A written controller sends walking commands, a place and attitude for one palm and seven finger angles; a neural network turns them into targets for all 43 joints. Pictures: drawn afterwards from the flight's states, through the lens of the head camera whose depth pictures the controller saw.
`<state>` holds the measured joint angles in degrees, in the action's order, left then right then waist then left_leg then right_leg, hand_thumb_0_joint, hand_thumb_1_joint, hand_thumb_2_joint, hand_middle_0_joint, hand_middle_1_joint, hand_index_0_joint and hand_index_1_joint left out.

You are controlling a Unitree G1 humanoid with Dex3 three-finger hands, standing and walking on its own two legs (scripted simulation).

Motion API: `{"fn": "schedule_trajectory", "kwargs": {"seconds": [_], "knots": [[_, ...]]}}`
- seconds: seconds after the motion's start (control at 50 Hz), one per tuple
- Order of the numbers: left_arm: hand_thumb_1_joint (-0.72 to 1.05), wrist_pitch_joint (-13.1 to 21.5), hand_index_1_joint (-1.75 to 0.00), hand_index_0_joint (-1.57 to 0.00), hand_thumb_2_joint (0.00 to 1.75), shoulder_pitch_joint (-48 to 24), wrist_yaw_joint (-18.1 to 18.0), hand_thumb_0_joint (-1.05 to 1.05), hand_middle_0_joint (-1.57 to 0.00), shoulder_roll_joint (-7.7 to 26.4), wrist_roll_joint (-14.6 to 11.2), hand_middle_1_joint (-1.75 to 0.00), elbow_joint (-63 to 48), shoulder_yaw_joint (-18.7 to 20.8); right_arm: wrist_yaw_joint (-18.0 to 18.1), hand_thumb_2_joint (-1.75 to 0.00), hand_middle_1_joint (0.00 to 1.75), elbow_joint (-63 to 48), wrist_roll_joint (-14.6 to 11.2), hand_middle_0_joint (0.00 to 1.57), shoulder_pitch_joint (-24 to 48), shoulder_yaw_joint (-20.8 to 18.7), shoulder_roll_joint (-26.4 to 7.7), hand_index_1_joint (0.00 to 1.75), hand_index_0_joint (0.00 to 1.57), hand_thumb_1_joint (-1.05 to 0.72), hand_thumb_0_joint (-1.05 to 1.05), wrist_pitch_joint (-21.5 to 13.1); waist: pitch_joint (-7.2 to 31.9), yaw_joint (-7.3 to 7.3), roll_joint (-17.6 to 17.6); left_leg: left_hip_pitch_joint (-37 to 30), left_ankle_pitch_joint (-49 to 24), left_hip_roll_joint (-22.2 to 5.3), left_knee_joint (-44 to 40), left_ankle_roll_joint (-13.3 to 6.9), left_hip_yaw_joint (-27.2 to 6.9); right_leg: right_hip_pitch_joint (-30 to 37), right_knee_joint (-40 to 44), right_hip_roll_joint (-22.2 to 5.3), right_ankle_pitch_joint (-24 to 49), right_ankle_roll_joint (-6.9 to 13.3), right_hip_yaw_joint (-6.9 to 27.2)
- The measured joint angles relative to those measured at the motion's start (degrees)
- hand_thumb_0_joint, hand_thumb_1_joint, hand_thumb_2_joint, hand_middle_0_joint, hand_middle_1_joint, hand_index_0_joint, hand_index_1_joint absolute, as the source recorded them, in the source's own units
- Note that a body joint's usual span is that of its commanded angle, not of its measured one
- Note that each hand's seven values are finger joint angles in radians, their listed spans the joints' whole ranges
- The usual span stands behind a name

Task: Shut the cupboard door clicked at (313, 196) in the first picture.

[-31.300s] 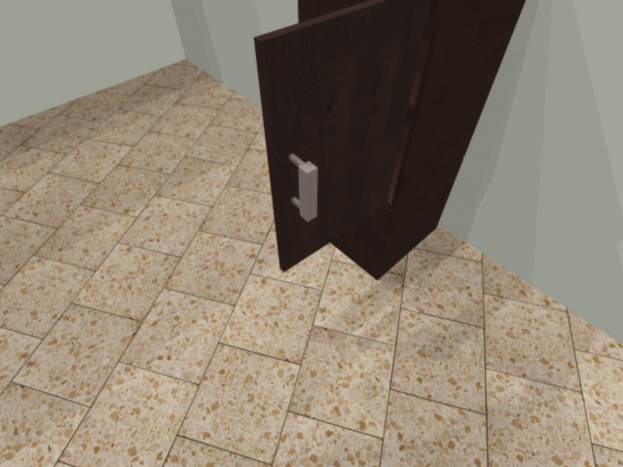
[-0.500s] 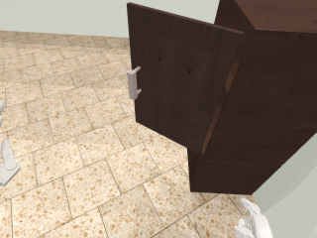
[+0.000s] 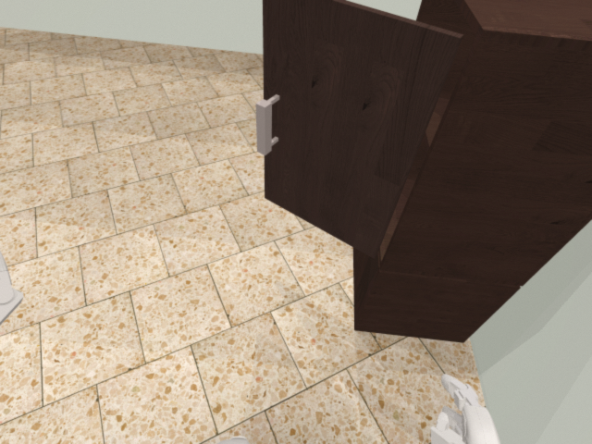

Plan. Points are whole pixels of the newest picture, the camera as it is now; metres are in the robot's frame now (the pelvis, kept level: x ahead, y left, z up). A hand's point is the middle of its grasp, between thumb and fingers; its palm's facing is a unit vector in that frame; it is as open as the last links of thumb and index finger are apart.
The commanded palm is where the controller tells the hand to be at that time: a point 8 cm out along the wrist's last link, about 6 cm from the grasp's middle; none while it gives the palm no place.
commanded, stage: step back with the hand held close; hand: left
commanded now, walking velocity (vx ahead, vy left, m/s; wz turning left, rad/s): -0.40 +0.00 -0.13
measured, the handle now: (269, 124) +0.81 +0.10 -0.03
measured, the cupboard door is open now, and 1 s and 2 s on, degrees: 61 61 61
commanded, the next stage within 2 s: stop stepping back and stand still in 0.08 s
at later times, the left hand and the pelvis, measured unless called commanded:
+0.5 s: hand out of the picture +0.10 +0.26 +0.17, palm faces +0.37 -0.83 -0.42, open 7.4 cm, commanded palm +0.04 +0.28 +0.19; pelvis -0.13 +0.00 +0.01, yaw -5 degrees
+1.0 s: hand out of the picture -0.07 +0.30 +0.17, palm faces +0.50 -0.80 -0.32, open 7.4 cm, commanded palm -0.15 +0.32 +0.19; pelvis -0.28 +0.02 +0.01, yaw +1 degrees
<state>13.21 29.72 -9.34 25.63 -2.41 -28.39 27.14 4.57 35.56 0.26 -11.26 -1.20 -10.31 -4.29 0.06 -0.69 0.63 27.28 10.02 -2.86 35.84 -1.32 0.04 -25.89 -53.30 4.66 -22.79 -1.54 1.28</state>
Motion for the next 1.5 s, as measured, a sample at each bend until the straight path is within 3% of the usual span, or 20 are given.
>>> {"fn": "schedule_trajectory", "kwargs": {"seconds": [0.1,0.16,0.22,0.32,0.36,0.46,0.58,0.7,0.8,0.84,0.94,1.0,1.06,1.1,1.16,1.22,1.26,1.32,1.4,1.5], "knots": [[0.89,0.4,-0.3,-0.21,0.89,2.2,0.1,0.01,-0.21,-1.1,-0.9,-0.3,-3.2,0.5,-1.1,-0.9,0.3,0.8,0.5,0.21,0.4,1.6,1.5,0.3,0.2,-0.91,0.01,-2.5,3.3,2.19,-1.0,3.3,-3.3,-2.1,-2.9,1.1,2.5,13.3,16.0,-1.4,0.7,-0.1,-1.4],[0.89,0.9,-0.3,-0.21,0.89,-1.7,0.8,0.01,-0.2,-2.5,-0.3,-0.3,-2.4,-1.9,-1.4,-0.9,0.3,1.8,1.0,0.21,4.0,2.0,0.8,0.3,0.2,-0.91,0.01,-3.1,0.8,2.57,0.8,5.0,-6.7,-4.1,-4.6,2.1,2.4,15.4,24.8,0.4,-1.2,3.0,-1.4],[0.89,0.6,-0.3,-0.21,0.89,-3.4,1.7,0.01,-0.21,-1.5,0.0,-0.3,-1.9,-4.7,-1.0,-0.9,0.3,2.2,-0.1,0.21,4.7,1.7,0.6,0.3,0.2,-0.91,0.01,-1.4,-0.6,1.5,1.3,3.1,-5.3,-3.8,-4.1,2.4,2.2,15.0,25.1,0.9,3.2,3.0,-1.6],[0.89,-0.4,-0.3,-0.22,0.89,5.5,1.8,0.01,-0.21,3.3,-0.5,-0.3,-3.0,-1.8,0.0,-0.9,0.3,-0.7,-1.4,0.21,-0.2,2.1,-0.6,0.3,0.2,-0.91,0.01,1.9,5.9,-1.11,-1.6,-3.4,4.4,1.7,1.3,1.9,1.8,12.3,23.9,-0.8,3.2,3.2,0.2],[0.88,-1.5,-0.3,-0.22,0.89,6.3,1.2,0.01,-0.21,4.3,-0.8,-0.3,-2.0,-0.9,0.8,-0.9,0.3,-0.8,-1.3,0.21,-1.6,1.6,-1.8,0.3,0.2,-0.91,0.01,2.2,6.7,-2.09,-1.9,-6.0,5.9,2.7,-2.9,-0.5,1.4,12.1,23.6,-1.3,3.5,2.9,-0.3],[0.89,-4.3,-0.3,-0.22,0.89,3.5,-0.3,0.01,-0.21,1.9,-1.3,-0.3,2.9,-1.5,1.4,-0.9,0.3,-0.7,-1.4,0.21,-3.1,1.4,-3.9,0.3,0.2,-0.91,0.01,2.2,5.1,-1.35,-2.5,-8.3,0.6,3.2,-7.0,-1.1,2.3,13.6,26.1,-2.1,7.1,1.8,0.2],[0.89,-5.0,-0.3,-0.21,0.89,0.9,0.0,0.01,-0.21,-2.9,0.9,-0.3,4.6,-5.2,1.5,-0.9,0.3,-1.3,-0.8,0.21,-4.7,1.4,-3.4,0.3,0.2,-0.91,0.01,0.6,3.2,-1.82,-1.8,-7.5,0.7,3.7,-8.2,-1.4,1.0,12.7,25.9,-2.1,6.8,1.3,-0.6],[0.89,-3.3,-0.3,-0.21,0.89,1.2,0.6,0.02,-0.21,-1.0,1.0,-0.3,0.9,-4.9,0.5,-0.9,0.3,-1.5,0.0,0.21,-5.0,1.9,-0.9,0.3,0.2,-0.91,0.01,-0.1,0.8,-2.29,-1.3,-4.9,4.3,3.5,-7.3,0.2,0.9,11.3,25.6,-2.2,8.6,2.9,-2.3],[0.89,-1.6,-0.3,-0.22,0.89,4.5,-0.3,0.01,-0.21,-0.9,0.9,-0.3,0.2,-3.2,-0.3,-0.9,0.3,1.1,0.5,0.21,-4.4,1.7,-0.8,0.3,0.2,-0.91,0.01,1.5,3.0,1.65,-0.9,-2.2,10.5,3.9,7.6,2.1,0.6,8.3,24.0,-2.8,10.5,3.4,-0.8],[0.89,-1.9,-0.3,-0.21,0.89,2.9,-0.9,0.01,-0.21,-2.2,1.0,-0.3,2.1,-3.7,0.1,-0.9,0.3,1.8,0.4,0.21,-5.0,1.8,-1.2,0.3,0.2,-0.91,0.01,1.6,4.5,2.77,-0.5,-6.2,12.0,3.3,5.4,1.6,0.3,7.1,23.0,-3.3,9.2,2.4,-1.2],[0.89,-3.7,-0.3,-0.21,0.89,-8.0,-1.6,0.01,-0.21,-4.7,1.6,-0.3,9.9,-5.2,1.3,-0.9,0.3,2.4,-0.5,0.21,-4.0,2.1,-0.9,0.3,0.2,-0.91,0.01,-0.3,1.5,1.62,-1.0,-8.0,4.5,3.7,-0.7,-0.9,0.5,4.4,16.1,-3.0,4.1,-0.1,0.1],[0.89,-5.5,-0.3,-0.21,0.89,-8.8,-0.5,0.01,-0.2,-4.6,2.2,-0.3,10.5,-5.5,0.6,-0.9,0.3,1.3,-0.6,0.21,-4.9,2.3,0.6,0.3,0.2,-0.91,0.01,-1.0,1.2,-1.3,-1.3,-7.5,4.4,2.8,-3.2,-1.6,1.5,5.6,7.9,-1.6,2.4,-0.7,-0.7],[0.89,-5.1,-0.3,-0.21,0.89,-4.8,0.3,0.02,-0.2,-3.2,2.2,-0.3,4.9,-5.4,-0.5,-0.9,0.3,0.1,-0.4,0.21,-6.4,2.5,1.7,0.3,0.2,-0.91,0.01,-1.8,2.4,-3.25,-1.8,-5.4,3.6,1.8,-6.1,-0.9,3.3,12.3,14.0,-1.0,1.0,0.3,-3.3],[0.89,-3.6,-0.3,-0.21,0.89,-0.1,0.4,0.02,-0.21,-0.9,1.7,-0.3,-0.4,-3.5,-1.2,-0.9,0.3,-0.8,-0.1,0.21,-6.3,2.8,2.0,0.3,0.2,-0.91,0.01,-1.9,3.1,-2.85,-3.3,-2.6,3.1,2.4,-6.7,0.3,5.4,16.7,22.4,-1.6,0.6,2.1,-3.7],[0.89,-1.2,-0.3,-0.21,0.89,4.8,0.7,0.01,-0.21,0.1,0.9,-0.3,-3.5,-2.0,-1.8,-0.9,0.3,0.6,0.3,0.21,-4.0,2.1,0.4,0.3,0.2,-0.91,0.01,-0.5,0.9,-0.93,-0.2,0.3,5.5,1.3,-1.5,2.0,3.6,15.6,24.2,0.4,5.4,5.5,-3.5],[0.89,-0.7,-0.3,-0.22,0.89,6.5,0.1,0.01,-0.21,0.3,0.5,-0.3,-1.2,-1.9,-1.6,-0.9,0.3,2.9,-0.3,0.21,-4.1,1.5,-0.7,0.3,0.2,-0.91,0.01,0.8,1.9,2.49,-0.5,-0.7,6.5,2.6,5.5,2.6,1.7,15.1,25.1,-0.1,7.4,5.3,-0.6],[0.89,-1.3,-0.3,-0.22,0.89,4.9,-0.5,0.01,-0.21,-1.0,0.3,-0.3,2.5,-2.5,-0.9,-0.9,0.3,3.5,-0.5,0.21,-4.8,1.4,-1.6,0.3,0.2,-0.91,0.01,0.9,3.0,3.24,-0.4,-4.4,5.7,2.7,3.1,2.2,1.2,14.9,25.4,-0.6,8.0,4.6,0.4],[0.89,-2.9,-0.3,-0.21,0.89,-1.4,-1.3,0.01,-0.21,-4.0,0.5,-0.3,8.6,-4.8,0.4,-0.9,0.3,3.9,-0.8,0.21,-5.5,0.8,-3.5,0.3,0.2,-0.91,0.01,-0.2,4.2,2.32,2.1,-9.9,4.0,1.3,-4.0,0.8,-0.6,14.0,24.4,-0.3,7.8,3.6,-1.5],[0.89,-4.5,-0.3,-0.21,0.89,-6.0,-1.0,0.01,-0.2,-7.0,0.7,-0.3,11.4,-7.0,0.8,-0.9,0.3,4.6,-1.1,0.21,-3.5,1.0,-3.4,0.3,0.2,-0.91,0.01,-0.6,2.0,2.22,0.3,-11.0,0.5,2.0,-5.4,0.0,1.1,14.5,25.2,-1.4,9.4,2.4,-0.1],[0.89,-3.7,-0.3,-0.21,0.89,-2.4,0.3,0.02,-0.2,-4.5,1.7,-0.3,4.8,-6.7,0.7,-0.9,0.3,0.5,-0.6,0.21,-3.0,2.1,-0.9,0.3,0.2,-0.91,0.01,-2.2,1.1,-0.63,-2.4,-10.9,0.2,2.6,-8.8,-0.9,2.7,12.5,23.4,-2.1,5.7,1.0,0.8]]}}
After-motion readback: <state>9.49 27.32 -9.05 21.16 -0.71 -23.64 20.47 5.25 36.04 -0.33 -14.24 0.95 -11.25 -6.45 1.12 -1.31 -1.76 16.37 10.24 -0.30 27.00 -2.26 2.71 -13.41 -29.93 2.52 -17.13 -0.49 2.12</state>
